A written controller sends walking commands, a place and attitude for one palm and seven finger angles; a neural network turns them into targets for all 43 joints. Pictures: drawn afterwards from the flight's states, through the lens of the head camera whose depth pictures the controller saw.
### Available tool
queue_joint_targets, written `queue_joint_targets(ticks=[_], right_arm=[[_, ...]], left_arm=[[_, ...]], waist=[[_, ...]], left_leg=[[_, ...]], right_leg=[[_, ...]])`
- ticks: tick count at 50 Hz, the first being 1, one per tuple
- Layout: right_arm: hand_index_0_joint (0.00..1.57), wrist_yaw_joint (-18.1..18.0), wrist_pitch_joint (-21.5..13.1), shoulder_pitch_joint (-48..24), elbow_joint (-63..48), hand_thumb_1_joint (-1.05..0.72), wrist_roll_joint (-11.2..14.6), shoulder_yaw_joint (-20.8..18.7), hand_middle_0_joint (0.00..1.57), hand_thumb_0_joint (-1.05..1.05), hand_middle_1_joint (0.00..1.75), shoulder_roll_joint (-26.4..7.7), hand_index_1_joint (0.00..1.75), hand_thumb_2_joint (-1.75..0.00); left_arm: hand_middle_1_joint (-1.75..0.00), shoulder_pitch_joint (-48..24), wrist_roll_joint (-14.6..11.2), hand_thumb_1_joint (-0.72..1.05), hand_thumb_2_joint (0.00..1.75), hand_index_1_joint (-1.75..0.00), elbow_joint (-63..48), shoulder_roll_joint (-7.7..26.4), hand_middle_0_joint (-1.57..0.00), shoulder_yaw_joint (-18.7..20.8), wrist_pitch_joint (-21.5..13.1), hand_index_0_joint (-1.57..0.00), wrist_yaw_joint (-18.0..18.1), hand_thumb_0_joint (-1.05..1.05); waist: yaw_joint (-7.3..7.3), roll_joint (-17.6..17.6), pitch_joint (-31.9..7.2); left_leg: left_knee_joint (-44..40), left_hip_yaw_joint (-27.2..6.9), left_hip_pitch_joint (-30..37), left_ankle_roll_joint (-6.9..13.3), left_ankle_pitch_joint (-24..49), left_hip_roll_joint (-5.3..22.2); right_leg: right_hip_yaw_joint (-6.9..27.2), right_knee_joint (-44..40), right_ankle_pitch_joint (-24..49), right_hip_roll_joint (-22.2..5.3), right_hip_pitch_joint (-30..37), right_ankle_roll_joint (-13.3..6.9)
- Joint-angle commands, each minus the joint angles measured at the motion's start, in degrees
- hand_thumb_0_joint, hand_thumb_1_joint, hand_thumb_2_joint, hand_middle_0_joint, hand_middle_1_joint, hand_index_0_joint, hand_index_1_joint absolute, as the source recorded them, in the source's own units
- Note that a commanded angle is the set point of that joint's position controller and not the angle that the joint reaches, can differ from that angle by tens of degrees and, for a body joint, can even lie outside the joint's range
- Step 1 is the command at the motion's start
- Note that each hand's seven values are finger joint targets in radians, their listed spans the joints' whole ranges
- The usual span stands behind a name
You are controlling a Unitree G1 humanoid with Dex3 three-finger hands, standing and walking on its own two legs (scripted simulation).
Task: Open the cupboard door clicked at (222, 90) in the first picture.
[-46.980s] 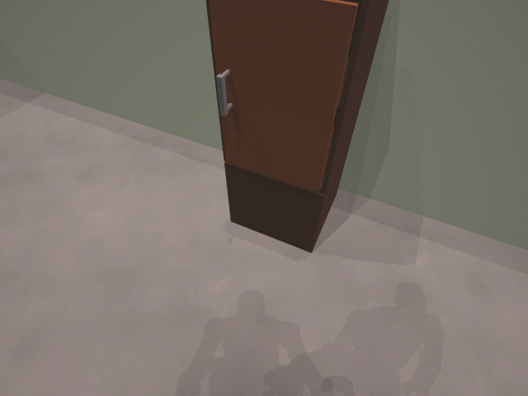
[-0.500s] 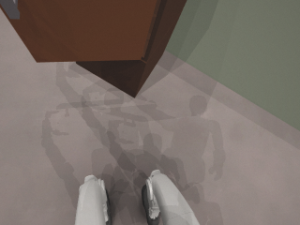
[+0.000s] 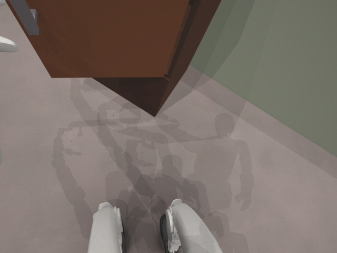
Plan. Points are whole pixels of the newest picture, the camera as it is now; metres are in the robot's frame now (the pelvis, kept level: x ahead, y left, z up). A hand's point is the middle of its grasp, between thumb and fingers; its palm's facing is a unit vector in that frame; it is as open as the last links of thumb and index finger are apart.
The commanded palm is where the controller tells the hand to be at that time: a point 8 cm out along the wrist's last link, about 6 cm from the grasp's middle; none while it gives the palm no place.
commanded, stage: move the hooked fingers beside the handle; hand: left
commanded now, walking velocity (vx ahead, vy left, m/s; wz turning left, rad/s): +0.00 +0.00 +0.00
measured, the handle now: out of the picture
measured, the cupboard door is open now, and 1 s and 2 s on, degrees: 38 38 38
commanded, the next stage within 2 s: slide the fingers in behind the handle in 1.20 s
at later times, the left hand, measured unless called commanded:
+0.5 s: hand out of the picture +0.55 +0.28 +0.09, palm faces +0.03 -1.00 -0.01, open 14.0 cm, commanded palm +0.57 +0.29 +0.07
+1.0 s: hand out of the picture +0.57 +0.29 +0.08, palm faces +0.02 -1.00 -0.01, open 14.0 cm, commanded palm +0.57 +0.29 +0.07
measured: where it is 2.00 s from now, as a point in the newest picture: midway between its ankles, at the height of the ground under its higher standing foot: (144, 247)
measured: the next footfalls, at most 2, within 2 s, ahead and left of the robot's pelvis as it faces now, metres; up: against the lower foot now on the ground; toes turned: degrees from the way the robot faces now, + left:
none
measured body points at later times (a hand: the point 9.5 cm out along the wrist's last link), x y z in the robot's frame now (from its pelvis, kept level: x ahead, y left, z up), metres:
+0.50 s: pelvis -0.01 -0.01 -0.01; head +0.19 +0.04 +0.38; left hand +0.55 +0.34 +0.09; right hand -0.02 -0.28 -0.10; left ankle +0.03 +0.10 -0.62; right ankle +0.00 -0.14 -0.62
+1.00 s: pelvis -0.01 +0.00 -0.01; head +0.20 +0.06 +0.38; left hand +0.56 +0.34 +0.09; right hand -0.05 -0.25 -0.10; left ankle +0.03 +0.10 -0.62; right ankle +0.00 -0.14 -0.62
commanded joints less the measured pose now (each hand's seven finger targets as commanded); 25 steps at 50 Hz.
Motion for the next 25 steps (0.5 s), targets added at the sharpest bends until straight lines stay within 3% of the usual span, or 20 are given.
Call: queue_joint_targets(ticks=[1,4,5,6,8,11,15,16,21,24,25], right_arm=[[0.20,-1.21,-0.15,13.17,-0.91,-0.90,-0.11,-4.29,0.20,0.00,0.30,-12.72,0.30,-0.90],[0.20,-1.17,-0.26,12.05,-1.40,-0.90,-0.10,-4.11,0.20,0.00,0.30,-12.58,0.30,-0.90],[0.20,-1.15,-0.31,11.82,-1.45,-0.90,-0.03,-4.12,0.20,0.00,0.30,-12.63,0.30,-0.90],[0.20,-1.13,-0.37,11.63,-1.51,-0.90,-0.11,-4.11,0.20,0.00,0.30,-12.73,0.30,-0.90],[0.20,-1.03,-0.29,11.22,-1.59,-0.90,0.15,-4.20,0.20,0.00,0.30,-12.79,0.30,-0.90],[0.20,-0.95,-0.08,11.20,-1.31,-0.90,0.66,-4.28,0.20,0.00,0.30,-12.57,0.30,-0.90],[0.20,-1.79,0.17,10.71,-1.42,-0.90,1.51,-3.81,0.20,0.00,0.30,-12.76,0.30,-0.90],[0.20,-1.95,-0.09,10.80,-1.25,-0.90,1.41,-3.74,0.20,0.00,0.30,-12.71,0.30,-0.90],[0.20,-2.55,-1.10,10.97,0.03,-0.90,1.07,-3.61,0.20,0.00,0.30,-12.92,0.30,-0.90],[0.20,-2.61,-1.31,11.12,0.48,-0.90,0.76,-3.53,0.20,0.00,0.30,-13.11,0.30,-0.90],[0.20,-2.53,-1.29,11.08,0.14,-0.90,0.84,-3.39,0.20,0.00,0.30,-13.05,0.30,-0.90]], left_arm=[[-1.20,-20.33,-0.96,-0.50,0.30,-1.20,-10.12,15.93,-0.30,3.81,-4.15,-0.30,0.81,0.00],[-1.20,-22.79,-0.88,-0.50,0.30,-1.20,-13.00,19.06,-0.30,5.21,-6.57,-0.30,1.14,0.00],[-1.20,-22.55,-0.83,-0.50,0.30,-1.20,-13.66,20.56,-0.30,6.25,-7.34,-0.30,1.23,0.00],[-1.20,-23.18,-0.85,-0.50,0.30,-1.20,-15.69,22.34,-0.30,7.54,-8.50,-0.30,1.26,0.00],[-1.20,-21.34,-0.64,-0.50,0.30,-1.20,-14.95,24.10,-0.30,8.72,-8.90,-0.30,0.90,0.00],[-1.20,-20.73,-1.15,-0.50,0.30,-1.20,-13.74,22.07,-0.30,7.26,-7.75,-0.30,-0.64,0.00],[-1.20,-19.47,-1.53,-0.50,0.30,-1.20,-8.22,20.04,-0.30,4.04,-4.04,-0.30,-3.20,0.00],[-1.20,-21.31,-1.74,-0.50,0.30,-1.20,-9.05,19.25,-0.30,3.24,-4.31,-0.30,-3.65,0.00],[-1.20,-25.99,-2.80,-0.50,0.30,-1.20,-10.59,18.28,-0.30,2.23,-5.64,-0.30,-4.12,0.00],[-1.20,-26.86,-2.47,-0.50,0.30,-1.20,-11.43,18.36,-0.30,1.90,-6.04,-0.30,-3.69,0.00],[-1.20,-25.37,-2.36,-0.50,0.30,-1.20,-10.03,18.99,-0.30,2.79,-5.56,-0.30,-3.43,0.00]], waist=[[-0.55,14.96,-28.87],[-0.12,16.68,-31.33],[0.10,15.79,-32.12],[0.80,17.67,-33.89],[1.38,17.98,-36.01],[0.88,16.64,-35.76],[-0.82,11.93,-30.25],[-0.90,13.94,-30.58],[-2.22,15.75,-31.36],[-1.94,18.87,-33.25],[-1.58,17.84,-33.00]], left_leg=[[-5.67,-4.25,38.35,0.25,27.66,-0.31],[-4.57,-3.12,36.56,0.46,27.59,-0.59],[-4.23,-2.89,36.08,0.57,27.63,-0.58],[-3.97,-3.06,37.02,0.40,28.96,-0.55],[-3.65,-2.76,37.19,0.31,30.05,-0.65],[-3.50,-2.58,36.54,0.65,29.60,-0.78],[-3.30,-1.55,29.61,1.51,23.06,-0.94],[-3.22,-2.01,30.72,1.40,23.09,-0.95],[-1.95,-3.10,32.70,1.33,23.39,-0.35],[-1.57,-3.86,35.62,0.86,25.29,-0.08],[-1.43,-3.54,34.54,0.96,24.59,-0.22]], right_leg=[[0.44,-6.15,16.71,2.28,0.07,-2.57],[1.39,-5.63,17.86,2.24,2.78,-2.34],[1.60,-5.51,18.52,2.25,4.25,-2.25],[1.79,-4.82,19.33,2.21,4.69,-2.48],[2.07,-4.68,20.75,2.23,6.34,-2.28],[2.05,-4.74,21.59,2.38,7.06,-2.04],[2.52,-5.96,19.15,2.42,7.28,-1.35],[2.35,-5.49,18.46,2.34,5.64,-1.65],[1.93,-4.65,16.12,2.32,0.68,-1.93],[1.47,-3.85,15.94,2.12,-1.40,-2.13],[1.49,-3.91,15.67,2.21,-0.90,-2.08]])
